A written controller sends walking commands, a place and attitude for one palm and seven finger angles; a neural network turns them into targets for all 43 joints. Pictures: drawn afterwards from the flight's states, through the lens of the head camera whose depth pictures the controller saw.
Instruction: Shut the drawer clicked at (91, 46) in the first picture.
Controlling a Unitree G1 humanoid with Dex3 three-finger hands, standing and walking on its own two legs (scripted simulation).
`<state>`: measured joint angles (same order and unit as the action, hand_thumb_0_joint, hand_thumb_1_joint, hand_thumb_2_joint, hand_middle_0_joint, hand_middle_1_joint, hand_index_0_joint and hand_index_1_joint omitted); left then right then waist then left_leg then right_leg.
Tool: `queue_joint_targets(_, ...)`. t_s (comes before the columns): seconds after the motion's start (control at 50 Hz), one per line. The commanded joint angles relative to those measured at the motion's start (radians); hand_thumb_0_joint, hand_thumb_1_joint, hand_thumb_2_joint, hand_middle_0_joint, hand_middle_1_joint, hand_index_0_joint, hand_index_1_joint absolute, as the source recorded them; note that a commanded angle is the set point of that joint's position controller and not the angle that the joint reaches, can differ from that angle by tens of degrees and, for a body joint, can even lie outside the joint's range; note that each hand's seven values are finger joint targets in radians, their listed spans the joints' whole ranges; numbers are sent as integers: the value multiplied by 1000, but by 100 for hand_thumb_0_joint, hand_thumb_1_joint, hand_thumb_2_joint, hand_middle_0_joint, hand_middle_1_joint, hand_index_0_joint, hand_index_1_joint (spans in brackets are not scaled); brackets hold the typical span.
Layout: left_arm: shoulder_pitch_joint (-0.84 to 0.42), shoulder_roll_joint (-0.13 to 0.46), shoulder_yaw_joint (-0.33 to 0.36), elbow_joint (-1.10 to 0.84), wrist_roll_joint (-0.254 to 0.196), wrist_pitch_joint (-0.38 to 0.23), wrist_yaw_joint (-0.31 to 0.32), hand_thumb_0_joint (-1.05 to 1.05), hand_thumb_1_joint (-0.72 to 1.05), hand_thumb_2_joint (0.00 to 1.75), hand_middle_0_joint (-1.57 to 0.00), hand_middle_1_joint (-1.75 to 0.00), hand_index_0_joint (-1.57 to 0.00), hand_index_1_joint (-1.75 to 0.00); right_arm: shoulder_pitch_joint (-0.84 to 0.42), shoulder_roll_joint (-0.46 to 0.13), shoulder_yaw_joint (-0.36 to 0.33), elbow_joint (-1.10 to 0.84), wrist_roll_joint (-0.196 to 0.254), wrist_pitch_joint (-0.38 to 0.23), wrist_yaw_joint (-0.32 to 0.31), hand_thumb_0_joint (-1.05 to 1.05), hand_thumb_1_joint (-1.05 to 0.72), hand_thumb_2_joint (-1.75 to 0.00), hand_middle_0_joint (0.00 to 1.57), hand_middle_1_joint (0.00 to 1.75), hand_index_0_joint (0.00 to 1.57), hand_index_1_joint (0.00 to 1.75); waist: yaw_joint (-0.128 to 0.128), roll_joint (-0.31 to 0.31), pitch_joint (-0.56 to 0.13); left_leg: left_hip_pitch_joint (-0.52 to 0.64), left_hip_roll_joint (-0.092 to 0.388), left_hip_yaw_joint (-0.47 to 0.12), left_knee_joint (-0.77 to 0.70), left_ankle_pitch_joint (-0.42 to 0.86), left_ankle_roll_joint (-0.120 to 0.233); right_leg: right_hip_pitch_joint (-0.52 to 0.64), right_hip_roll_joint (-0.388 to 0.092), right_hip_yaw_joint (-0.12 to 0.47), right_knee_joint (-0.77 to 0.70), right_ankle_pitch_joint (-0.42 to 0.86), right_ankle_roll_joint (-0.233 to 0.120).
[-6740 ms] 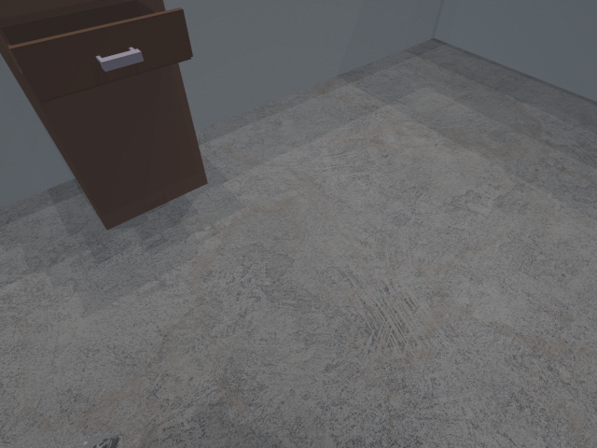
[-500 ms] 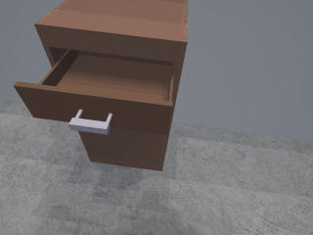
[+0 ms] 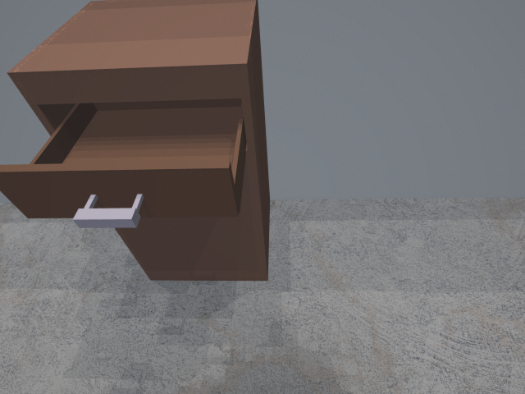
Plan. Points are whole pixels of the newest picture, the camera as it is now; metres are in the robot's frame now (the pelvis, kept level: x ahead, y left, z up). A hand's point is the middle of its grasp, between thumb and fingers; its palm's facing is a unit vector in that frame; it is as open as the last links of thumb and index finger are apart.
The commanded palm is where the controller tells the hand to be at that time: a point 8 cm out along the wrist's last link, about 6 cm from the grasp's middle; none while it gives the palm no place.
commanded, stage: come to a stop and stand still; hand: left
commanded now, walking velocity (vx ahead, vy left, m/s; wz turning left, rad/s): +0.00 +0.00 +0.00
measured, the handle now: (111, 208) +0.43 +0.32 +0.03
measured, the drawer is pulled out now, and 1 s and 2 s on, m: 0.22 0.22 0.22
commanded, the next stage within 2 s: look again from close up in 0.50 s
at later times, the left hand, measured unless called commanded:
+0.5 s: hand out of the picture -0.05 +0.15 -0.17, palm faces +0.08 -0.98 -0.18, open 7.4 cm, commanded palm none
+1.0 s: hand out of the picture +0.00 +0.20 -0.16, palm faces +0.05 -0.97 -0.23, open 7.4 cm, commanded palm none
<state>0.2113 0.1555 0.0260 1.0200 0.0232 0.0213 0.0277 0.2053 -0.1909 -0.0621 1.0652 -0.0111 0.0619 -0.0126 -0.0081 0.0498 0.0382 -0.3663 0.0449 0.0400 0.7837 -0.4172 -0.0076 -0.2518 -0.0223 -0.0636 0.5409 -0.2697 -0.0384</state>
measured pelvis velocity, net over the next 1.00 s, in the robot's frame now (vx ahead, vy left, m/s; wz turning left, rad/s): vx -0.02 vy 0.02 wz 0.01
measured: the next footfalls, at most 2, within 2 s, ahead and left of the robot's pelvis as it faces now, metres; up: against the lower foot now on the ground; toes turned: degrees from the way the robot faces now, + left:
left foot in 0.16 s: -0.01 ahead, +0.12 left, +0.00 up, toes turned +3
left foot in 1.92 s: +0.10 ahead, +0.21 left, +0.00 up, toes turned +7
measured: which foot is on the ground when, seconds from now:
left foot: up 0.00-0.14, down 0.16-1.00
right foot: down 0.00-1.00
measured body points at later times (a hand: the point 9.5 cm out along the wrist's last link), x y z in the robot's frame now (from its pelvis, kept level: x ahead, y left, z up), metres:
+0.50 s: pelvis -0.03 -0.02 +0.01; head -0.02 -0.02 +0.46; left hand -0.05 +0.20 -0.15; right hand -0.05 -0.22 -0.16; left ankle -0.05 +0.11 -0.74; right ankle +0.02 -0.10 -0.74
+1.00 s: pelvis -0.02 +0.02 +0.00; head -0.02 +0.00 +0.45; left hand +0.00 +0.25 -0.14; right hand -0.03 -0.18 -0.17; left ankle -0.05 +0.11 -0.74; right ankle +0.02 -0.09 -0.74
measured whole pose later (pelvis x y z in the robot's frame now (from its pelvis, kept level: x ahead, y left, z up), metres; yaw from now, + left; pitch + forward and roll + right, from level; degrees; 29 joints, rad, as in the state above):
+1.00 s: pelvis -0.02 +0.02 +0.00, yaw +1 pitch -1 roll +1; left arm 0.26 0.14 -0.01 1.10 0.00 -0.03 0.03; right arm 0.35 -0.13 0.03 1.09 -0.02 -0.03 -0.02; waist 0.00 0.05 0.00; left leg -0.12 -0.03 0.05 0.44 -0.30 0.03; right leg -0.25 -0.04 -0.06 0.49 -0.21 -0.01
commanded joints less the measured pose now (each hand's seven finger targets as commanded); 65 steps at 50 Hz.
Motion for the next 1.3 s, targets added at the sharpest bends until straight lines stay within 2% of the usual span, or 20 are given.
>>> queue_joint_targets(0.0,1,151,34,-46,-1,-21,9,0,90,90,-20,-30,-20,-30,57,-24,2,-21,0,-28,-8,0,-90,-90,20,30,20,30,4,-197,5,32,0,-19,37,-13,-7,-21,-208,188,-270,156,-119)
queue_joint_targets(0.06,43,145,37,-17,-5,-23,12,0,90,90,-20,-30,-20,-30,75,-7,12,-7,1,-38,-15,0,-90,-90,20,30,20,30,18,-176,-18,80,5,-12,-161,12,-11,53,-205,208,-253,180,-125)
queue_joint_targets(0.1,31,137,33,-1,-15,-23,12,0,90,90,-20,-30,-20,-30,133,-2,22,27,1,-49,-22,0,-90,-90,20,30,20,30,-4,-145,-39,196,9,-26,-366,143,-4,35,-184,204,-227,137,-85)
queue_joint_targets(0.12,39,116,25,7,-21,-24,10,0,90,90,-20,-30,-20,-30,150,-16,26,42,0,-60,-24,0,-90,-90,20,30,20,30,0,-87,-49,249,35,-66,-428,233,11,12,-142,177,-205,115,-48)
queue_joint_targets(0.16,48,85,18,12,-22,-23,6,0,90,90,-20,-30,-20,-30,124,-54,27,42,-4,-68,-27,0,-90,-90,20,30,20,30,29,-14,-27,180,106,-123,-444,271,36,52,-74,127,-217,87,10)
queue_joint_targets(0.2,42,98,19,38,-22,-19,5,0,90,90,-20,-30,-20,-30,105,-33,33,57,-4,-72,-28,0,-90,-90,20,30,20,30,31,74,-22,126,98,-117,-482,228,33,119,-70,92,-189,129,15)
queue_joint_targets(0.34,77,96,8,72,-17,-20,4,0,90,90,-20,-30,-20,-30,161,-16,37,70,-5,-58,-27,0,-90,-90,20,30,20,30,18,-63,67,119,47,-75,-494,87,24,54,-84,135,-292,-65,17)
queue_joint_targets(0.5,117,74,7,84,-17,-28,7,0,90,90,-20,-30,-20,-30,219,1,42,74,-5,-62,-28,0,-90,-90,20,30,20,30,4,-75,52,142,34,-56,-472,116,25,18,-87,149,-301,-88,15)
queue_joint_targets(0.56,136,62,5,90,-16,-31,8,0,90,90,-20,-30,-20,-30,218,1,45,74,-3,-70,-30,0,-90,-90,20,30,20,30,8,-47,43,134,44,-64,-485,129,27,40,-85,136,-279,-26,12)
queue_joint_targets(0.58,233,91,-3,115,-1,-63,50,0,90,90,-20,-30,-20,-30,86,-45,40,10,-1,-92,-14,0,-90,-90,20,30,20,30,57,-30,51,79,55,19,-282,136,-10,79,-132,158,-210,379,61)
queue_joint_targets(0.6,196,140,2,80,-7,-69,38,0,90,90,-20,-30,-20,-30,177,6,44,-26,0,-75,-14,0,-90,-90,20,30,20,30,-13,-9,-78,123,2,-32,-235,35,-2,65,-201,252,-258,49,-16)
queue_joint_targets(0.62,153,133,3,61,-3,-71,30,0,90,90,-20,-30,-20,-30,208,13,46,-16,-3,-78,-9,0,-90,-90,20,30,20,30,-28,-6,-86,170,5,-26,-253,65,7,-22,-190,241,-268,-161,-60)
queue_joint_targets(0.64,115,129,3,44,-4,-69,24,0,90,90,-20,-30,-20,-30,242,19,48,-16,-10,-76,-6,0,-90,-90,20,30,20,30,-42,-12,-61,196,1,-24,-272,104,15,-80,-162,197,-250,-189,-63)
queue_joint_targets(0.68,111,89,-3,44,-7,-61,15,0,90,90,-20,-30,-20,-30,259,10,51,-20,-11,-81,-7,0,-90,-90,20,30,20,30,-35,-34,24,129,20,-61,-340,112,30,-111,-114,157,-211,-191,-38)
queue_joint_targets(0.72,126,65,-10,50,-11,-56,10,0,90,90,-20,-30,-20,-30,250,-6,56,-31,-10,-90,-12,0,-90,-90,20,30,20,30,-15,-17,63,46,46,-107,-421,97,46,-49,-75,128,-158,-110,-22)
queue_joint_targets(0.78,142,51,-17,59,-14,-57,6,0,90,90,-20,-30,-20,-30,223,-27,62,-35,-7,-107,-16,0,-90,-90,20,30,20,30,11,-21,61,7,63,-136,-474,151,54,56,-64,96,-107,53,-13)
queue_joint_targets(0.86,133,58,-19,64,-17,-55,6,0,90,90,-20,-30,-20,-30,221,-39,68,-17,-5,-113,-21,0,-90,-90,20,30,20,30,14,-27,56,43,59,-124,-478,242,51,92,-73,87,-95,138,-8)
queue_joint_targets(0.98,109,72,-16,56,-18,-52,8,0,90,90,-20,-30,-20,-30,214,-46,69,7,-5,-110,-21,0,-90,-90,20,30,20,30,11,-67,53,82,56,-115,-484,274,47,101,-80,85,-100,164,-4)
queue_joint_targets(1.16,97,82,-15,63,-17,-49,8,0,90,90,-20,-30,-20,-30,177,-54,70,33,-3,-109,-24,0,-90,-90,20,30,20,30,12,-49,37,134,57,-99,-481,333,45,113,-87,88,-106,205,-1)
queue_joint_targets(1.28,115,102,-5,59,-9,-47,7,0,90,90,-20,-30,-20,-30,175,-55,70,37,-7,-89,-17,0,-90,-90,20,30,20,30,17,-49,43,116,26,-65,-430,155,43,92,-118,130,-123,49,-28)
